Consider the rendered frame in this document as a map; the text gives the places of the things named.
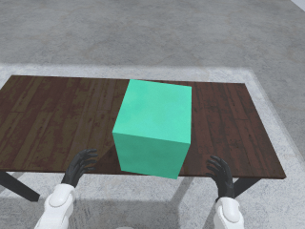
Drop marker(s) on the table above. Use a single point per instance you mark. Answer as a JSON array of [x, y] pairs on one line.
[[46, 120]]

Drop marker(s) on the left robot forearm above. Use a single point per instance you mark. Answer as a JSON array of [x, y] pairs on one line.
[[58, 207]]

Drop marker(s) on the carton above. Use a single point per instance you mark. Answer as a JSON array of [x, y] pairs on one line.
[[152, 132]]

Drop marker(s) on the right robot forearm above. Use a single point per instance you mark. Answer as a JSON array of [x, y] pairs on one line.
[[228, 214]]

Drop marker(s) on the right robot hand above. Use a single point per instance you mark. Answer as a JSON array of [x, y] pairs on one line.
[[224, 179]]

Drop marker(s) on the left robot hand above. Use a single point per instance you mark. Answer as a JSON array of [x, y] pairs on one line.
[[76, 168]]

